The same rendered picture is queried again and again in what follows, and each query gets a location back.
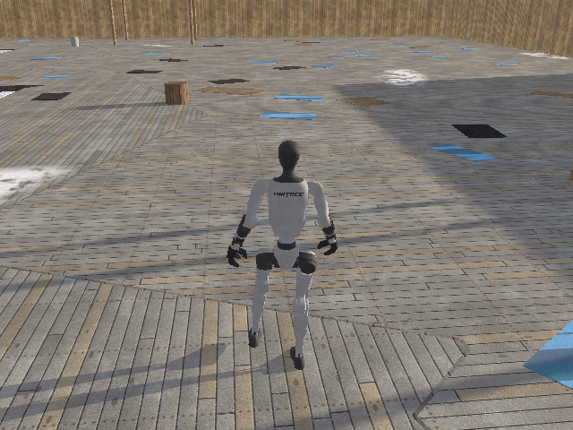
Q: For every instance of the robot right hand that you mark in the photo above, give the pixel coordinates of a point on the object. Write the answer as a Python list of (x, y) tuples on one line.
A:
[(333, 248)]

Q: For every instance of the humanoid robot torso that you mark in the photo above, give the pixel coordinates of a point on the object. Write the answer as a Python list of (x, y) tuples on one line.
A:
[(287, 216)]

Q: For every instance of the robot left foot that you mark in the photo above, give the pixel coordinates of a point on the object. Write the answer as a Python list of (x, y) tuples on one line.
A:
[(254, 340)]

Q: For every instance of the robot left hand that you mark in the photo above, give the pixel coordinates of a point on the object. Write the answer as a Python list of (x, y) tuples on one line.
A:
[(231, 253)]

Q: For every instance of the right robot forearm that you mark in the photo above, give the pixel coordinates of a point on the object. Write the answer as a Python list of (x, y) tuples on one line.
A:
[(329, 232)]

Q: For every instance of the robot left upper arm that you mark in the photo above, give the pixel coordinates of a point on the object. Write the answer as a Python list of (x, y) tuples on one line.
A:
[(254, 203)]

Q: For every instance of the left robot forearm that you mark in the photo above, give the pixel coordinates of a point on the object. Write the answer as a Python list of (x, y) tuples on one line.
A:
[(240, 235)]

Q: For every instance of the robot right upper arm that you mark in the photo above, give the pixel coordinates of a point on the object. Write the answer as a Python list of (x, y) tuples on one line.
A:
[(321, 205)]

